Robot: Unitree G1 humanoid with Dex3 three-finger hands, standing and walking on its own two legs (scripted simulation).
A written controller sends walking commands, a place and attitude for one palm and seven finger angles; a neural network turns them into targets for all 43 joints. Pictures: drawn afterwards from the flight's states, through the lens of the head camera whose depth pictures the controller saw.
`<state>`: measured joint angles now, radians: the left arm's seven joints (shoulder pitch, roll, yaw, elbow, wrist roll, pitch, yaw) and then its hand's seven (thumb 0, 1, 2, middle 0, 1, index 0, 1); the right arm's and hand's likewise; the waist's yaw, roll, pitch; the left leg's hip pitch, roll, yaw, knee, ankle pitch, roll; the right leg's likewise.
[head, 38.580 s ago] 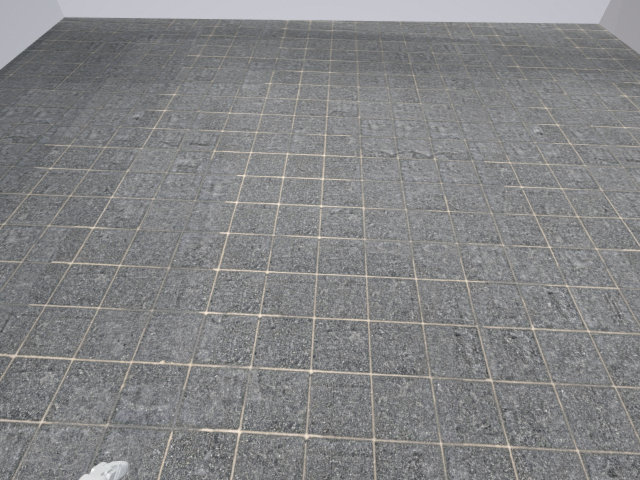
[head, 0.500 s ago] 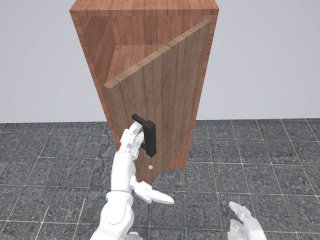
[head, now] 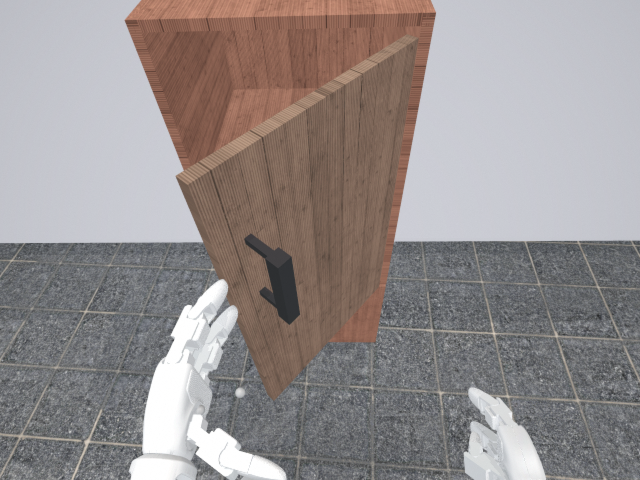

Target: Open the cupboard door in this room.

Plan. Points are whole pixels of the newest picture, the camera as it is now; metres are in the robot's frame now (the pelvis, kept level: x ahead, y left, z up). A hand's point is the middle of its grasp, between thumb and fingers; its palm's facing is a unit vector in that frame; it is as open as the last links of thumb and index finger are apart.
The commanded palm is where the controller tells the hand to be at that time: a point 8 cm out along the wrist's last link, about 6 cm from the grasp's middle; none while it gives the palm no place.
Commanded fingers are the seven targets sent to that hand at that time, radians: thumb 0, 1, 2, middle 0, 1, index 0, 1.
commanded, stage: slide the hand sideways off the handle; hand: left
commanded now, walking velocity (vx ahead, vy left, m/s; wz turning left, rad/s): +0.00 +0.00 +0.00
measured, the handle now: (272, 280) +0.34 +0.08 +0.08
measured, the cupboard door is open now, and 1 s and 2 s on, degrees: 49 49 49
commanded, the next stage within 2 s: draw the hand back to the body in 0.06 s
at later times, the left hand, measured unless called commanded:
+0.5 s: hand (183, 395) +0.19 +0.14 +0.12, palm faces +0.01 -1.00 -0.04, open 16.3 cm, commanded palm +0.16 +0.19 +0.13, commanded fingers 0.00 -0.50 0.30 -0.15 -0.30 -0.15 -0.30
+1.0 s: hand (57, 366) +0.19 +0.23 +0.16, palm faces +0.25 -0.91 -0.33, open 13.4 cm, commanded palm +0.15 +0.28 +0.19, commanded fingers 0.00 0.31 0.64 -0.18 -0.30 -0.18 -0.30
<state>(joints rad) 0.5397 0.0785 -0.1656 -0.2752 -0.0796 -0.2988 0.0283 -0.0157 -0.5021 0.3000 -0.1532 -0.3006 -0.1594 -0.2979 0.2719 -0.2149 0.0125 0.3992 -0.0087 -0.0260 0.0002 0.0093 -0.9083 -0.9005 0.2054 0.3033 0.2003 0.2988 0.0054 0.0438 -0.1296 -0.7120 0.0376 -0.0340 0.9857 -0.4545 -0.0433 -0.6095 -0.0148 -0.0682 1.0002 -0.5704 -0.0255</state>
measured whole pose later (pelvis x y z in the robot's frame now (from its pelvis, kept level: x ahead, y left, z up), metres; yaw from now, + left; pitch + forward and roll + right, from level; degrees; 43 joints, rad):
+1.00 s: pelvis +0.00 +0.03 +0.05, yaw -1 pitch +0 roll -1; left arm 0.56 0.29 0.11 -0.45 -0.04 -0.04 0.11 -0.01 -0.03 0.50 -0.18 -0.30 -0.18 -0.30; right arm 0.25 -0.21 0.06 0.52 0.01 -0.10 -0.12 0.01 -0.91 -0.90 0.21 0.30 0.20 0.30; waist 0.05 0.05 -0.05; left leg -0.34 0.02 0.01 0.65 -0.32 0.00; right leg -0.22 -0.03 -0.04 0.60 -0.38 0.02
